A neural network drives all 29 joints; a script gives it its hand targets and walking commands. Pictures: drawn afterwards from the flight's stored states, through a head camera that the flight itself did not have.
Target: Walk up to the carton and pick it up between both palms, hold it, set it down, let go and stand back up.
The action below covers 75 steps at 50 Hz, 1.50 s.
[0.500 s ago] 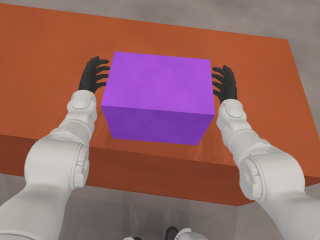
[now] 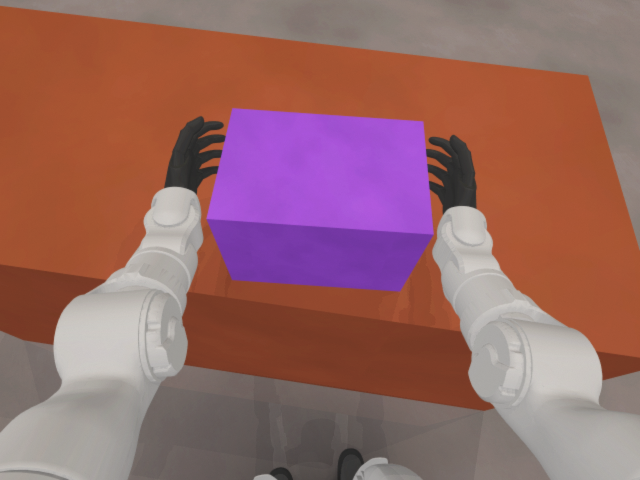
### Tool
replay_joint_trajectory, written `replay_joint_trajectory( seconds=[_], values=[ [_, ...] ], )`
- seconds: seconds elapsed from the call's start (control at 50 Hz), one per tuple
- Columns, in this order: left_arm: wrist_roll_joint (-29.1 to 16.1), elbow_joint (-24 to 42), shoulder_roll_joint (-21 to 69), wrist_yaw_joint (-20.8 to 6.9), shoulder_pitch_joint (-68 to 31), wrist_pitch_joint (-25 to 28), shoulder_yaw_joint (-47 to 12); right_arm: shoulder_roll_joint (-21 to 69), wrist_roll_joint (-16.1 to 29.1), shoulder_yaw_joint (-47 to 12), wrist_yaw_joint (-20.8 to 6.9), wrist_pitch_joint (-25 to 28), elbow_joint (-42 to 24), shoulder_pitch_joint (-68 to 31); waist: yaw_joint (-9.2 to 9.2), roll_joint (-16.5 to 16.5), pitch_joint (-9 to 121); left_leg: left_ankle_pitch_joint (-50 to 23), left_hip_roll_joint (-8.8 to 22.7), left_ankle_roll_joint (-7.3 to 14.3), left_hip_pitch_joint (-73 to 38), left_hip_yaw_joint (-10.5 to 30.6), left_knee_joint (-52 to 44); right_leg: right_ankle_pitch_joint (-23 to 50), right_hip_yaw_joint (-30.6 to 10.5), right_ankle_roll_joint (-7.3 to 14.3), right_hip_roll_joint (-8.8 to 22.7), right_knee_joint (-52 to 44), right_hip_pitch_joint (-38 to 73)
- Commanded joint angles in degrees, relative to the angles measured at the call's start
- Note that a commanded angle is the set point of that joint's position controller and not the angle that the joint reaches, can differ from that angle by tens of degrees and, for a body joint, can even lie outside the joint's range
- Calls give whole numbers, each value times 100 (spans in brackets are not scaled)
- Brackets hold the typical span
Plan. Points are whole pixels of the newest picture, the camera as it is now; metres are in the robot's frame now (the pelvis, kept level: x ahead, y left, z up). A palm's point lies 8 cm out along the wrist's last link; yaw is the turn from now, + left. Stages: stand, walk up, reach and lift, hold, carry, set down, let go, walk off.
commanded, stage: reach and lift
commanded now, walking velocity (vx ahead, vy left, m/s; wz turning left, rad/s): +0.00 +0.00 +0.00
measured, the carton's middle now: (321, 205) +0.47 -0.03 -0.01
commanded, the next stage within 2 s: none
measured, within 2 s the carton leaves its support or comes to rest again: leaves its support in 1.14 s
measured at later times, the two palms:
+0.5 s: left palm (185, 185) +0.47 +0.15 +0.06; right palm (456, 204) +0.42 -0.19 +0.05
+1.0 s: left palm (180, 214) +0.43 +0.15 +0.06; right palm (463, 228) +0.38 -0.19 +0.05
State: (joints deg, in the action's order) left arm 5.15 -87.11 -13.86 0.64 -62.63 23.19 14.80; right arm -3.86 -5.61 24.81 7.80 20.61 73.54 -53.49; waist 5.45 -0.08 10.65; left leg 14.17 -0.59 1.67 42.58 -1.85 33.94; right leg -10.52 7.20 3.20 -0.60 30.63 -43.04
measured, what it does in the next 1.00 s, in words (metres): stands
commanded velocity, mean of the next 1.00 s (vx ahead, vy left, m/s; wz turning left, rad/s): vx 0.00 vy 0.00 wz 0.00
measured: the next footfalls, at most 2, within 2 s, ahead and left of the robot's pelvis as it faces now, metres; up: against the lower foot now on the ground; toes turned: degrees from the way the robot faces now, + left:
none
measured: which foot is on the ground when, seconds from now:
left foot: down 0.00-1.00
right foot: down 0.00-1.00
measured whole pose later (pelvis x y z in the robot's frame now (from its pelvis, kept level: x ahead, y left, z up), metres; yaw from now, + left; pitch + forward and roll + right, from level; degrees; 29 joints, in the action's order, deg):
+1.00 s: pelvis +0.01 +0.01 +0.02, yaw +0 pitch +15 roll -1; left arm 13.9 -68.4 -3.4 1.6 -45.1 19.2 20.5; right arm -0.5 -17.6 32.5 3.9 22.2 61.4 -37.2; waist 2.7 0.3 7.4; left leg 10.9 -1.0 2.4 27.0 -1.9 23.1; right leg -5.7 6.7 2.1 -1.1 17.1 -26.2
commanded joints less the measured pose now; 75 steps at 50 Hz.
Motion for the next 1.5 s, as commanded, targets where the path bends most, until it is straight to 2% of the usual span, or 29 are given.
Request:
replay_joint_trajectory(
  seconds=[0.0, 0.1, 0.18, 0.34, 0.46, 0.52, 0.56, 0.58, 0.66, 0.68, 0.7, 0.74, 0.88, 0.9, 0.98, 1.02, 1.08, 1.1, 1.16, 1.26, 1.36, 1.42, 1.48],
  values=[
    [1305, 334, 2929, -950, -2156, 380, 230, 3329, -2163, 47, -1148, 119, -814, -1986, -14, 373, 2582, -1266, 67, -198, -1319, 122, -755, 2112, -386, -301, 312, -274, 3294],
    [1536, 621, 2911, -908, -1744, 208, 450, 3333, -2548, 112, -1263, 18, -923, -1491, 52, 93, 2459, -1495, 97, -151, -1622, 113, -1031, 2675, -363, -422, 306, -441, 3847],
    [1601, 841, 3052, -859, -1541, 137, 467, 3486, -2659, 52, -1304, 69, -811, -1196, 58, 23, 2442, -1975, 121, -217, -2007, 84, -1067, 3050, -270, -449, 248, -524, 3896],
    [1722, 1202, 3464, -747, -1022, -6, 304, 3549, -2416, -215, -1300, 399, -676, -1051, -33, 240, 2403, -3223, 225, -382, -2510, 140, -878, 3829, -217, -336, 212, -548, 3818],
    [1847, 1406, 3685, -629, -732, -145, 221, 3437, -2287, -269, -1300, 534, -667, -1047, -119, 294, 2277, -3432, 307, -408, -2870, 184, -847, 3315, -177, -234, 139, -730, 3475],
    [1818, 1482, 3737, -587, -566, -228, 162, 3377, -2215, -362, -1302, 537, -842, -1078, -200, 221, 2324, -3483, 309, -393, -2802, 168, -855, 3373, -203, -217, 146, -749, 3591],
    [1850, 1530, 3730, -584, -571, -261, 165, 3383, -2136, -437, -1273, 509, -875, -1077, -214, 214, 2262, -3365, 290, -360, -2666, 152, -893, 3468, -234, -234, 168, -716, 3740],
    [1809, 1554, 3753, -580, -555, -283, 124, 3332, -2162, -449, -1271, 514, -873, -1053, -162, 196, 2338, -3369, 314, -354, -2690, 174, -923, 3442, -231, -220, 173, -746, 3766],
    [1704, 1725, 3854, -504, -559, -297, -53, 3333, -2067, -530, -1277, 557, -1037, -1124, -231, 234, 2587, -3498, 323, -375, -2947, 186, -878, 3218, -213, -196, 132, -825, 3546],
    [1668, 1836, 3884, -484, -641, -291, -124, 3337, -2021, -564, -1269, 561, -1072, -1156, -183, 249, 2684, -3555, 340, -383, -2983, 203, -869, 3228, -231, -193, 121, -823, 3571],
    [1649, 1769, 3890, -480, -557, -291, -126, 3378, -1960, -678, -1258, 569, -1160, -1184, -283, 177, 2742, -3554, 318, -364, -2916, 162, -837, 3328, -240, -198, 139, -819, 3631],
    [1615, 1770, 3916, -483, -569, -297, -176, 3372, -1920, -752, -1243, 547, -1093, -1154, -253, 170, 2655, -3443, 313, -327, -2794, 185, -894, 3383, -267, -214, 152, -791, 3781],
    [1223, 2124, 4069, -424, -924, -253, -734, 3373, -1742, -987, -1216, 576, -1390, -1478, -151, 265, 3062, -3318, 316, -441, -2968, 234, -882, 3065, -253, -172, 96, -877, 3720],
    [1231, 2076, 4040, -431, -932, -254, -672, 3376, -1707, -1042, -1220, 545, -1402, -1508, -226, 217, 2970, -3117, 290, -419, -2867, 205, -925, 2992, -275, -193, 111, -901, 3828],
    [1031, 2196, 3925, -470, -1310, -242, -761, 3405, -1631, -1077, -1197, 382, -1497, -1664, -176, 143, 2804, -2267, 219, -320, -2404, 176, -1130, 2682, -348, -241, 149, -892, 4143],
    [937, 2225, 3921, -474, -1540, -264, -782, 3391, -1655, -1025, -1201, 274, -1491, -1812, -144, 117, 2703, -1789, 198, -297, -2314, 162, -1259, 2268, -354, -257, 165, -938, 4138],
    [751, 2360, 3977, -482, -1859, -245, -909, 3503, -1666, -1031, -1221, 179, -1773, -2096, -115, 54, 2818, -1332, 167, -272, -2255, 136, -1332, 1896, -338, -260, 172, -964, 4056],
    [689, 2406, 3975, -478, -1943, -228, -934, 3551, -1634, -1100, -1234, 166, -1917, -2176, -161, 33, 2959, -1217, 133, -248, -2178, 96, -1356, 1902, -362, -300, 196, -940, 4198],
    [639, 2305, 3870, -528, -2099, -255, -838, 3558, -1642, -1097, -1253, -20, -1879, -2208, -154, -11, 2730, -685, 88, -199, -1840, 58, -1505, 1613, -418, -319, 251, -945, 4409],
    [873, 2199, 3655, -652, -1915, -603, -394, 3446, -1557, -1009, -1297, -371, -1834, -2149, -302, -128, 2000, -117, 28, -93, -1774, -18, -1783, 842, -488, -360, 268, -1117, 4483],
    [1054, 2434, 3640, -674, -1624, -1071, -190, 3277, -1439, -971, -1388, -649, -1971, -2041, -455, -138, 1568, -220, 74, -99, -2298, -53, -1925, 476, -439, -339, 192, -1300, 4376],
    [1034, 2818, 3710, -665, -1460, -1311, -315, 3250, -1292, -1162, -1390, -711, -2330, -2064, -497, -197, 1737, -738, 82, -91, -2633, -88, -1859, 1003, -428, -398, 153, -1294, 4599],
    [903, 3348, 3933, -653, -1232, -1507, -673, 3226, -1066, -1503, -1363, -728, -2565, -1906, -456, -90, 1970, -1510, 96, -224, -3151, -72, -1736, 1740, -345, -401, 65, -1270, 4799]
  ],
)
